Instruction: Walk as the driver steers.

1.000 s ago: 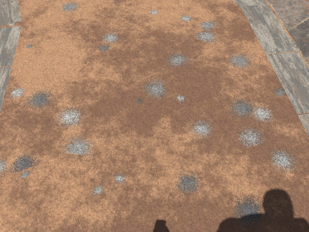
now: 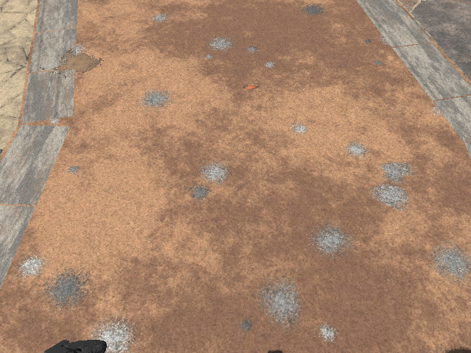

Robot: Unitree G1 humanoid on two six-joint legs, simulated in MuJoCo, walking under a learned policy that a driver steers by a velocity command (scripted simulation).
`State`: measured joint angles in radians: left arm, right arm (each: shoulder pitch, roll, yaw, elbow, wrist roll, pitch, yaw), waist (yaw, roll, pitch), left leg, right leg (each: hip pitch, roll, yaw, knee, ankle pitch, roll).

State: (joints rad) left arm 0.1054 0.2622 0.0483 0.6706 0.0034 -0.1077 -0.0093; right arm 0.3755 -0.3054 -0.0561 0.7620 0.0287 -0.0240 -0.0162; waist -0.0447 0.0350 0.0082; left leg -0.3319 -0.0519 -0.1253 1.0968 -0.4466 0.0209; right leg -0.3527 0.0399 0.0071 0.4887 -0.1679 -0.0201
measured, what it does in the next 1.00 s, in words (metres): walks ahead, turning right: left foot, then right foot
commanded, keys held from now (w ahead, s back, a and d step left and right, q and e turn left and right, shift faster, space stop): w+q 0.02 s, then w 0.22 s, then w+e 0.76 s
